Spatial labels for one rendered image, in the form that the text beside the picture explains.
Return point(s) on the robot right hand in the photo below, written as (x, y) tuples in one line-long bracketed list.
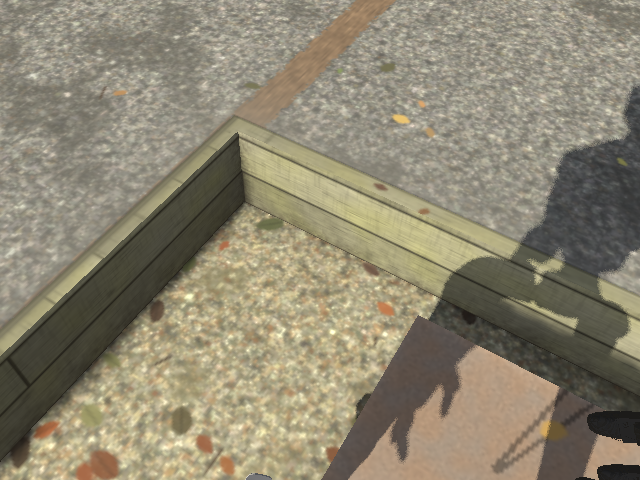
[(623, 425)]

